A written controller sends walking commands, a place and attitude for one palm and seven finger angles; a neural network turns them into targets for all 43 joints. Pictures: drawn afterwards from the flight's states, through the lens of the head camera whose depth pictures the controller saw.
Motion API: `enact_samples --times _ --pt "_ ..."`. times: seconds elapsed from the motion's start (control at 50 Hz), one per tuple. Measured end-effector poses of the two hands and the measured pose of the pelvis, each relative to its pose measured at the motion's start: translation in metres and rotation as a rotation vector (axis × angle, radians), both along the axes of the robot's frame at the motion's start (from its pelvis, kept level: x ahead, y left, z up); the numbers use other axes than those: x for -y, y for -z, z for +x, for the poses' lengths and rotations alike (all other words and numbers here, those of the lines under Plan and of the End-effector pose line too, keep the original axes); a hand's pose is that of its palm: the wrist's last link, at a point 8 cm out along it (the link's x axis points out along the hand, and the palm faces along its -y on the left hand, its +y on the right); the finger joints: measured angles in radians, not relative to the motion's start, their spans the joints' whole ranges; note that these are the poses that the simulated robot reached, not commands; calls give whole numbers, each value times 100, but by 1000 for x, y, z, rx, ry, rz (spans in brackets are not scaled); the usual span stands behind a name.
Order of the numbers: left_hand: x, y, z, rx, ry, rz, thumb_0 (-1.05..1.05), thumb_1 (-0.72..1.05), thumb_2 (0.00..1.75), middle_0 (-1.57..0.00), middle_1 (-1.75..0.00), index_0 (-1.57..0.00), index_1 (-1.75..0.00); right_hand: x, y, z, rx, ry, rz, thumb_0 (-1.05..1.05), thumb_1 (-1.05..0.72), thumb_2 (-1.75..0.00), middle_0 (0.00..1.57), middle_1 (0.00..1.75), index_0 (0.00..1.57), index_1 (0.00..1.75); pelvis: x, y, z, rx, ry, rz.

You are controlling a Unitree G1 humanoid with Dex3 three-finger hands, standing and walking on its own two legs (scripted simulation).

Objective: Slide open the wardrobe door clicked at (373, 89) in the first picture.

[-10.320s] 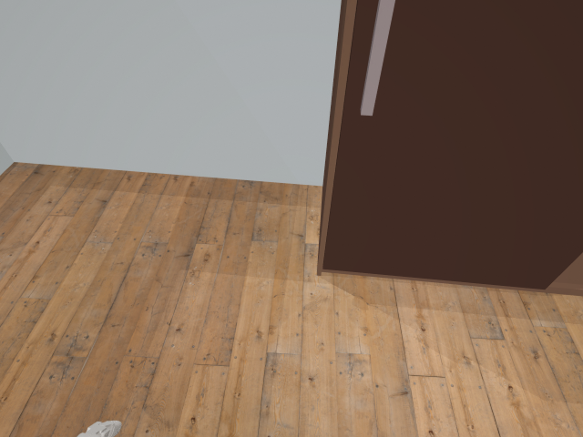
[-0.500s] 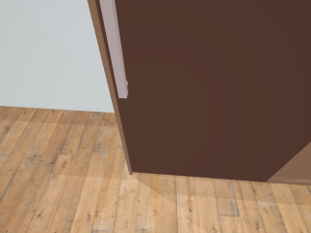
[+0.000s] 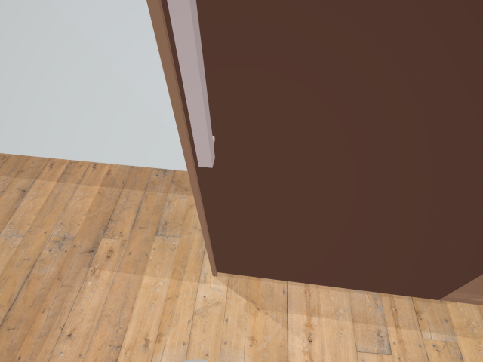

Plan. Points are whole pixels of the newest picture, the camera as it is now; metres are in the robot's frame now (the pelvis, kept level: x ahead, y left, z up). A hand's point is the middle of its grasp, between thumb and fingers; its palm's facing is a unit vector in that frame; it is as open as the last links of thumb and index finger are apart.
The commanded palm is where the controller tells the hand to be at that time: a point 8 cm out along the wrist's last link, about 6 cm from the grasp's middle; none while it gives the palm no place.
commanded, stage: come to a stop and stand still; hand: left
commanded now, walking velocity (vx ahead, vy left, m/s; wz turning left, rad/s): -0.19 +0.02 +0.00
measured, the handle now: (200, 86) +0.49 +0.11 +0.20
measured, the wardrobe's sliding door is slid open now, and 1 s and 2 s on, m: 0.00 0.00 0.00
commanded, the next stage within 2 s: none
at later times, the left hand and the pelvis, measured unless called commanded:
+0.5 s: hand out of the picture +0.05 +0.18 -0.16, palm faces +0.01 -0.95 -0.31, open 7.3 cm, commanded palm none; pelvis +0.00 -0.02 +0.00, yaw -1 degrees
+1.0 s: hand out of the picture -0.05 +0.12 -0.16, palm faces +0.04 -0.98 -0.17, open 7.3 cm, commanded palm none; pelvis -0.05 -0.05 +0.01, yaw -1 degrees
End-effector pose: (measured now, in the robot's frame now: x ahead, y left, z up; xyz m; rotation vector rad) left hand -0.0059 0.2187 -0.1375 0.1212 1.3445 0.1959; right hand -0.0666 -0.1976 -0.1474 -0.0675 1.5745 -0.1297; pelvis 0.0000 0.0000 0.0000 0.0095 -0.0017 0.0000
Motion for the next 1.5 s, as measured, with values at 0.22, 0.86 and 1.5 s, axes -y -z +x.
enact_samples --times 0.22,0.86,1.5 --pt "-3 19 14 -134 14 -62 0 91 90 -20 -30 -20 -30 12 -9 126 257 -32 -129 3 -94 -90 20 30 20 30 -19 3 32 -3 40 12" --pt "46 0 -20 5 26 -16 1 94 90 -20 -30 -20 -30 70 -16 21 167 -28 -80 1 -92 -90 20 30 20 30 52 -11 -38 23 14 -1" --pt "54 1 -71 -86 8 -74 0 91 90 -20 -30 -20 -30 19 -15 -54 46 14 -6 1 -91 -90 20 30 20 30 33 -13 -51 4 11 2"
